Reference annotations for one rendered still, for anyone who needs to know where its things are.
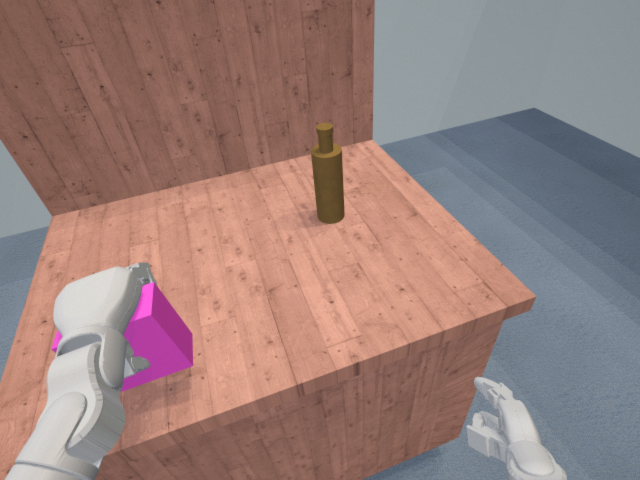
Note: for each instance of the robot left forearm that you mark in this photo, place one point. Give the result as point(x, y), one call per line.
point(83, 418)

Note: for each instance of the robot left hand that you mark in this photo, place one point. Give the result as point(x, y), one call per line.
point(108, 298)

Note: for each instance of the robot right hand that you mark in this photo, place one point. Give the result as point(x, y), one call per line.
point(491, 435)

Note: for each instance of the table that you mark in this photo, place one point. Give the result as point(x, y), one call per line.
point(179, 133)

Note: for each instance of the sponge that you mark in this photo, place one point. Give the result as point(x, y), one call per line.
point(157, 333)

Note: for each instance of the robot right forearm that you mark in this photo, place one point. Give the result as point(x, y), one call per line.
point(528, 460)

